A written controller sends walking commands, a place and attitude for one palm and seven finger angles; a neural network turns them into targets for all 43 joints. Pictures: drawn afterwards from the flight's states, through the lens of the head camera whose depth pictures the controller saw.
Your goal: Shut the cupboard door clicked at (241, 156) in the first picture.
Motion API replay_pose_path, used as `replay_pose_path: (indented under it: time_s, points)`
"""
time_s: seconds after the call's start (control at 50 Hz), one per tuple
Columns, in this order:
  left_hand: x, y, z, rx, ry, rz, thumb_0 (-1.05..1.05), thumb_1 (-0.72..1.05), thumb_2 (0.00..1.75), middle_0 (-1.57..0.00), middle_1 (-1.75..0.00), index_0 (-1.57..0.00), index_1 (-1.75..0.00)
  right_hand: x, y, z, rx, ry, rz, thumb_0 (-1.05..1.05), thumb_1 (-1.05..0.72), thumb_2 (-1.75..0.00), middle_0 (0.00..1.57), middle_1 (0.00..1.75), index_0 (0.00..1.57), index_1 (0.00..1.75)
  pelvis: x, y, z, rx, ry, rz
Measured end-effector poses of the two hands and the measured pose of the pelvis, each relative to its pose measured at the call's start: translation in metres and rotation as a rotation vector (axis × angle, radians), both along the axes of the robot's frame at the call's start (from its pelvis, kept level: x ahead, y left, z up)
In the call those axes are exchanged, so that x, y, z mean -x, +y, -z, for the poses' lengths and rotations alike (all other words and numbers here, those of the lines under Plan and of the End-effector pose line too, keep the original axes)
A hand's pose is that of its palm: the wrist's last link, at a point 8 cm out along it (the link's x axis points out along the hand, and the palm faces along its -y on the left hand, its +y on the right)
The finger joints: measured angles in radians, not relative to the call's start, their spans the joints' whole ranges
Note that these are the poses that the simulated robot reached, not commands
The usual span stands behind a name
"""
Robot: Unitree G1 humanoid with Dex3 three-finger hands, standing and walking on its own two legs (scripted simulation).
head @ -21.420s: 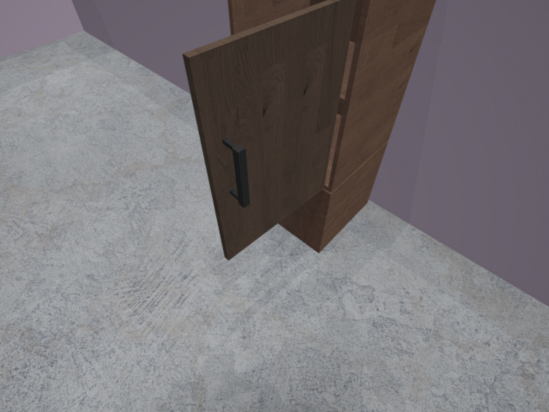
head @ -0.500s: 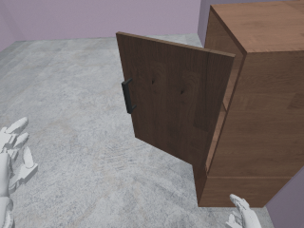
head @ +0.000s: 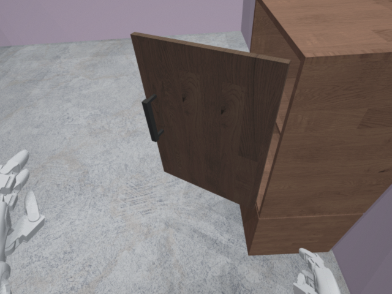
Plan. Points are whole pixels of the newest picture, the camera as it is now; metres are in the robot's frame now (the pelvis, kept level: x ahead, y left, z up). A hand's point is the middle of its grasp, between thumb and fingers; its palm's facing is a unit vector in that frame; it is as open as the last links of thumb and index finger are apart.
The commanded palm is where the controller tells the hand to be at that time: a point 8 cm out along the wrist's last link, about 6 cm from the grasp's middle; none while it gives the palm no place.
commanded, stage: step back with the hand held close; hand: left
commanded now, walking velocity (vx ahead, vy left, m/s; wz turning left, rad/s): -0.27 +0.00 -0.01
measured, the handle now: (154, 118) +0.64 +0.20 -0.01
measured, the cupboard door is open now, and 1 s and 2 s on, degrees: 59 59 59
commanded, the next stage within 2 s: stop stepping back and stand still in 1.12 s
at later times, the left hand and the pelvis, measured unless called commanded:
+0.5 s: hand out of the picture +0.14 +0.29 +0.15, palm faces +0.40 -0.79 -0.47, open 7.4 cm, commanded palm +0.08 +0.32 +0.17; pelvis -0.06 +0.02 -0.01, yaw +0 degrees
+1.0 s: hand out of the picture +0.06 +0.31 +0.17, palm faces +0.47 -0.74 -0.48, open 7.4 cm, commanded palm -0.01 +0.33 +0.17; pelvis -0.14 +0.03 -0.01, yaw +2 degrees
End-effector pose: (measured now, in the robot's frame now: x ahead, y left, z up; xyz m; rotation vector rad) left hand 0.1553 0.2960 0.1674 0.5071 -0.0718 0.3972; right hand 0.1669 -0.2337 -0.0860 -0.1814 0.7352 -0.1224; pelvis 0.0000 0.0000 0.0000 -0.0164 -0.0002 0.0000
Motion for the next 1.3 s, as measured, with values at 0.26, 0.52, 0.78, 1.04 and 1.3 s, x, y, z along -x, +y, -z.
replay_pose_path:
  time_s: [0.26,0.52,0.78,1.04,1.3]
  points:
    - [0.007,0.019,-0.014,-0.083,-0.048,0.071,0.02,0.89,0.89,-0.21,-0.3,-0.22,-0.3,0.018,0.005,-0.009,0.038,0.009,0.077,0.01,-0.91,-0.9,0.2,0.3,0.2,0.3,0.018,0.018,0.004,-0.008,0.019,0.021]
    - [0.063,0.029,-0.001,-0.081,-0.126,0.049,0.02,0.89,0.89,-0.21,-0.3,-0.22,-0.3,0.067,0.018,-0.011,0.082,-0.024,0.026,0.01,-0.91,-0.9,0.2,0.3,0.2,0.3,0.065,0.022,0.014,0.01,-0.002,0.002]
    - [0.109,0.018,-0.004,-0.076,-0.231,0.036,0.02,0.89,0.89,-0.21,-0.3,-0.21,-0.3,0.126,0.009,0.009,0.087,0.064,-0.003,0.01,-0.91,-0.9,0.2,0.3,0.2,0.3,0.105,0.016,0.022,0.006,-0.009,-0.028]
    - [0.148,0.047,-0.023,-0.149,-0.255,0.033,0.02,0.89,0.89,-0.21,-0.3,-0.22,-0.3,0.163,0.032,-0.005,0.082,0.03,0.005,0.01,-0.91,-0.9,0.2,0.3,0.2,0.3,0.143,0.024,0.012,0.075,0.069,-0.021]
    - [0.198,-0.024,-0.023,-0.138,-0.278,0.3,0.02,0.89,0.89,-0.21,-0.3,-0.22,-0.3,0.23,0.011,0.001,0.033,-0.065,0.042,0.01,-0.91,-0.9,0.2,0.3,0.2,0.3,0.234,0.002,0.026,0.064,0.009,0.04]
